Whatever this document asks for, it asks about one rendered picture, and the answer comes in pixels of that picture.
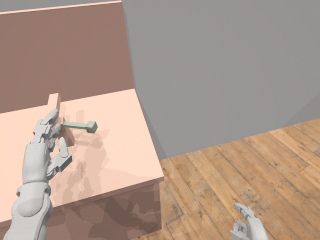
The robot left hand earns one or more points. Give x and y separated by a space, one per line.
37 152

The counter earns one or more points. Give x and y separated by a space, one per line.
76 59

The tap lever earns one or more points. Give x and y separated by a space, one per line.
90 126

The left robot forearm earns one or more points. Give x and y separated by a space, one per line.
30 212

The robot right hand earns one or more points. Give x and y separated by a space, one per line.
252 230

